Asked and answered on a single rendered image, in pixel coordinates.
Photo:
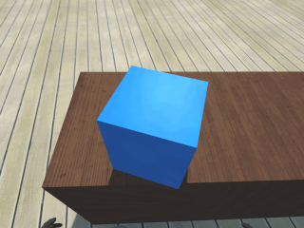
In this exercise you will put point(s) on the pedestal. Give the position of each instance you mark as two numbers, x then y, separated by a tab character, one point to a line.
249	161

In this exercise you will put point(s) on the left robot hand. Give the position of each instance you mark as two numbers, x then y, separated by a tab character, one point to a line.
50	224

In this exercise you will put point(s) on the carton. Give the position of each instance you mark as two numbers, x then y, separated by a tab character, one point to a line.
151	124

